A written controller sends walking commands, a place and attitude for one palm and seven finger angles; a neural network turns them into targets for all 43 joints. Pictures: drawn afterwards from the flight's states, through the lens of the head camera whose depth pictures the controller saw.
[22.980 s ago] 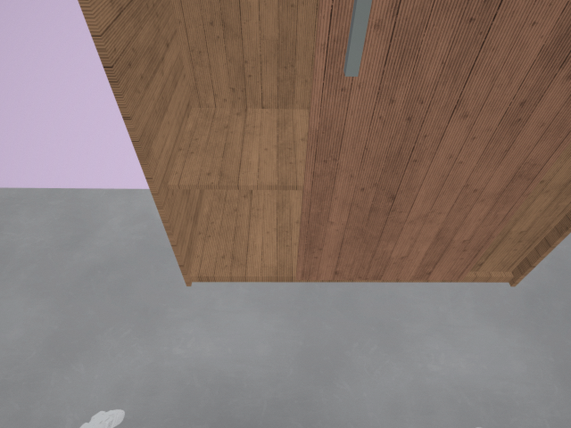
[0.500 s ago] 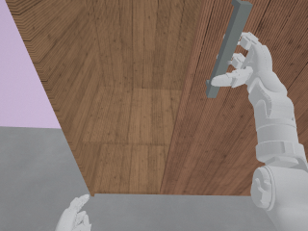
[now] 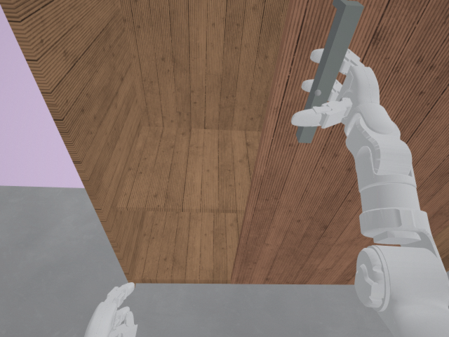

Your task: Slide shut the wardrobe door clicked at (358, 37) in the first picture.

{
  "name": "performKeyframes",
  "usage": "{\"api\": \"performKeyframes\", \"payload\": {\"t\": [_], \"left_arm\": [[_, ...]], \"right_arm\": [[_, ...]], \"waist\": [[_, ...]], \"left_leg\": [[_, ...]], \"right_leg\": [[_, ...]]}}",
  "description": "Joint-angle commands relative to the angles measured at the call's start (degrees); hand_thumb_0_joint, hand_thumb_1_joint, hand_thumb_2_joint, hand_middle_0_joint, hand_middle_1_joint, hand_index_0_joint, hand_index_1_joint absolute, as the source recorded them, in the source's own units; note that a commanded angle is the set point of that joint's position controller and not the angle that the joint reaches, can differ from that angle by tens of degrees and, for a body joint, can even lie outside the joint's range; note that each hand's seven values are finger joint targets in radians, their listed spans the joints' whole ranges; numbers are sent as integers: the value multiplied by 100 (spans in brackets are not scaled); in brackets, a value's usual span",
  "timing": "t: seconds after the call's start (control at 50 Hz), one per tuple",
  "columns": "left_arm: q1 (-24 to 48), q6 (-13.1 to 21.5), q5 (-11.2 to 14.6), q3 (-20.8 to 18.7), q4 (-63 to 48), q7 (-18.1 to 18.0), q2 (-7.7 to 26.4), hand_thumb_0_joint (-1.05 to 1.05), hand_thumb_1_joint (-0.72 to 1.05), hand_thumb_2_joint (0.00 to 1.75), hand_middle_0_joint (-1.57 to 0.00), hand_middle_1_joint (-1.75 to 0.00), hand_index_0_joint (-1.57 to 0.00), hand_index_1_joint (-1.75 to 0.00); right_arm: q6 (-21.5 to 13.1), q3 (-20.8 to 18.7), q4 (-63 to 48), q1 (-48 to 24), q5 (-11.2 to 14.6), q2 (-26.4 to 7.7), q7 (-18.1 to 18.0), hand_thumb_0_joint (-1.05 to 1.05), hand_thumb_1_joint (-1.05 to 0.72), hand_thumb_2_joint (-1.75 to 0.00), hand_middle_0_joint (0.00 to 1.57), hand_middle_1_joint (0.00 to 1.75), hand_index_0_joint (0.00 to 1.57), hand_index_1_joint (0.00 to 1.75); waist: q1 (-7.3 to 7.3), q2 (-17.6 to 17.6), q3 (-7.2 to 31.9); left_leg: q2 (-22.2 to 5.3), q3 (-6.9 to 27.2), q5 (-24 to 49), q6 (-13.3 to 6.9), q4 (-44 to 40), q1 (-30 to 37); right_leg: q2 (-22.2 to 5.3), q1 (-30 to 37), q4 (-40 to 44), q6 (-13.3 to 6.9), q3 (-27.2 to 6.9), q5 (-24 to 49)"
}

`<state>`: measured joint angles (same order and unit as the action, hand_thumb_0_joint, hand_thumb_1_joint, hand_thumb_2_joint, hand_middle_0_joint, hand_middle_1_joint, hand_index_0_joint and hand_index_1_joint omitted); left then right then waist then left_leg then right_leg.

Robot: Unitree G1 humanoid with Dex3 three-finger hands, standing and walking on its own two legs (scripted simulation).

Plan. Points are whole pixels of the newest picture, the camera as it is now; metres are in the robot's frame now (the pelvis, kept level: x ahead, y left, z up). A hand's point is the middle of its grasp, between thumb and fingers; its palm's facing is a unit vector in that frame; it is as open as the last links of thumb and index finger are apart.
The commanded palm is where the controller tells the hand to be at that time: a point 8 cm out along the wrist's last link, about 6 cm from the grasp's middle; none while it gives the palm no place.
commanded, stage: slide the fingers in behind the handle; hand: right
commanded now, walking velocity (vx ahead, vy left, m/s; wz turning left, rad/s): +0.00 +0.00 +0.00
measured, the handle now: (319, 77) +0.48 -0.12 +0.27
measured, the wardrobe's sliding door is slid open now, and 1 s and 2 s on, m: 0.42 0.42 0.42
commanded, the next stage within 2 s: grip the handle and tug to test in 0.74 s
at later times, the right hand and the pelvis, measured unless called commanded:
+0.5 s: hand (311, 91) +0.43 -0.10 +0.26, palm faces -0.02 +1.00 -0.04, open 14.1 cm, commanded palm +0.41 -0.13 +0.25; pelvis +0.00 +0.00 +0.00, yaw -1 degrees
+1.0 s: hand (310, 91) +0.43 -0.10 +0.26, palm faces -0.02 +1.00 -0.04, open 13.7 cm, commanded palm +0.41 -0.13 +0.25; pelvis +0.00 +0.00 +0.00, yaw -1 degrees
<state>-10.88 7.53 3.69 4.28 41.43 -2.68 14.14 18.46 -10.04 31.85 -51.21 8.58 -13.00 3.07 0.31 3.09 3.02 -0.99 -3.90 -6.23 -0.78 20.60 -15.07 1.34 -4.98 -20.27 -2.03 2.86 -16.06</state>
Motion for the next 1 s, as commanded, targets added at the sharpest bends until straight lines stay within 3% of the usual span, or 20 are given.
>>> {"api": "performKeyframes", "payload": {"t": [0.0,0.08,0.1,0.26,0.3,0.38,0.4,0.42,0.5,0.52,0.6,0.62,0.68,0.7,0.78,0.8,0.82,0.9,0.92,0.98], "left_arm": [[584,290,37,-259,-755,0,673,0,90,90,-20,-30,-20,-30],[547,343,-2,-233,-755,-8,555,0,90,90,-20,-30,-20,-30],[536,368,47,-292,-683,70,655,0,90,90,-20,-30,-20,-30],[596,330,-7,-255,-680,54,530,0,90,90,-20,-30,-20,-30],[551,331,20,-286,-605,69,631,0,90,90,-20,-30,-20,-30],[569,323,-15,-230,-621,-21,546,0,90,90,-20,-30,-20,-30],[540,345,39,-275,-557,44,635,0,90,90,-20,-30,-20,-30],[534,328,-25,-225,-580,7,528,0,90,90,-20,-30,-20,-30],[523,376,24,-290,-581,83,616,0,90,90,-20,-30,-20,-30],[536,359,-32,-246,-609,46,509,0,90,90,-20,-30,-20,-30],[518,378,24,-288,-569,97,624,0,90,90,-20,-30,-20,-30],[527,344,-28,-223,-583,44,530,0,90,90,-20,-30,-20,-30],[563,363,-9,-211,-638,21,500,0,90,90,-20,-30,-20,-30],[502,406,41,-280,-561,100,603,0,90,90,-20,-30,-20,-30],[596,386,-13,-230,-690,65,500,0,90,90,-20,-30,-20,-30],[509,430,46,-318,-581,151,622,0,90,90,-20,-30,-20,-30],[558,393,-20,-252,-634,99,502,0,90,90,-20,-30,-20,-30],[543,438,33,-316,-604,158,623,0,90,90,-20,-30,-20,-30],[573,398,-32,-258,-650,120,509,0,90,90,-20,-30,-20,-30],[606,382,-41,-265,-710,102,525,0,90,90,-20,-30,-20,-30]], "right_arm": [[-438,-234,-1260,-3295,116,-1126,-8,0,50,-30,30,120,30,120],[-603,343,-1505,-3373,45,-296,-12,0,50,-30,30,120,30,120],[-532,186,-1343,-3470,115,-657,-64,0,50,-30,30,120,30,120],[-572,623,-1458,-3321,45,127,-157,0,50,-30,30,120,30,120],[-500,437,-1218,-3471,85,-253,-193,0,50,-30,30,120,30,120],[-518,451,-1115,-3563,28,-91,-161,0,50,-30,30,120,30,120],[-452,336,-1004,-3713,58,-455,-209,0,50,-30,30,120,30,120],[-502,522,-1038,-3662,15,8,-186,0,50,-30,30,120,30,120],[-549,417,-1121,-3737,90,-319,-208,0,50,-30,30,120,30,120],[-623,638,-1214,-3663,62,180,-164,0,50,-30,30,120,30,120],[-614,342,-972,-3667,143,-377,-153,0,50,-30,30,120,30,120],[-655,473,-912,-3576,86,-11,-122,0,50,-30,30,120,30,120],[-729,568,-1063,-3613,38,42,-104,0,50,-30,30,120,30,120],[-676,461,-1006,-3866,96,-314,-159,0,50,-30,30,120,30,120],[-786,658,-1351,-3533,75,175,-94,0,50,-30,30,120,30,120],[-680,460,-1150,-3752,152,-312,-158,0,50,-30,30,120,30,120],[-742,665,-1272,-3572,85,189,-113,0,50,-30,30,120,30,120],[-679,440,-1328,-3604,154,-296,-142,0,31,-38,32,123,32,123],[-739,617,-1504,-3470,89,140,-114,0,27,-40,32,123,32,123],[-725,367,-1599,-3108,91,-76,-119,0,13,-46,34,125,34,125]], "waist": [[15,-602,1895],[-146,-89,1896],[-47,-455,1841],[-151,-294,1704],[-102,-599,1626],[-180,-392,1642],[-88,-499,1586],[-212,-279,1653],[-72,-575,1907],[-202,-371,1958],[-62,-692,1785],[-185,-546,1663],[-176,-249,1631],[-100,-461,1651],[-150,-287,1915],[-52,-685,1851],[-190,-435,1845],[-24,-555,1860],[-145,-350,1940],[-42,-433,2028]], "left_leg": [[-3,281,1323,-223,71,1541],[27,242,1329,-217,103,1276],[33,200,1390,-258,100,1307],[39,206,1257,-210,110,1161],[37,205,1152,-227,62,1172],[9,257,1015,-194,62,1150],[-1,218,984,-239,43,1156],[4,243,989,-204,79,1092],[10,191,1328,-252,144,1286],[20,211,1360,-209,180,1228],[14,204,1317,-233,126,1293],[18,226,1192,-197,126,1188],[14,233,1110,-209,104,1132],[8,194,1166,-255,93,1171],[31,215,1346,-212,151,1273],[28,167,1422,-258,144,1323],[37,201,1313,-201,155,1240],[36,173,1474,-256,147,1333],[43,189,1462,-214,181,1333],[51,196,1680,-210,202,1485]], "right_leg": [[-37,-340,223,148,-370,1823],[-119,58,198,249,-375,2099],[-62,-135,173,281,-458,2141],[-134,62,210,261,-387,2076],[-81,-148,226,243,-433,1882],[-86,-107,233,153,-366,1633],[-22,-284,238,222,-463,1641],[-90,-83,242,204,-376,1673],[-19,-139,159,263,-488,2037],[-87,77,162,240,-395,2103],[-10,-242,171,231,-456,1926],[-76,-141,211,188,-379,1815],[-69,-74,206,202,-380,1795],[-4,-231,199,267,-491,1848],[-74,67,171,244,-388,2086],[5,-189,156,287,-506,2096],[-104,28,209,253,-396,2050],[-6,-117,159,299,-478,2191],[-91,96,191,288,-398,2250],[-81,94,139,258,-371,2438]]}}
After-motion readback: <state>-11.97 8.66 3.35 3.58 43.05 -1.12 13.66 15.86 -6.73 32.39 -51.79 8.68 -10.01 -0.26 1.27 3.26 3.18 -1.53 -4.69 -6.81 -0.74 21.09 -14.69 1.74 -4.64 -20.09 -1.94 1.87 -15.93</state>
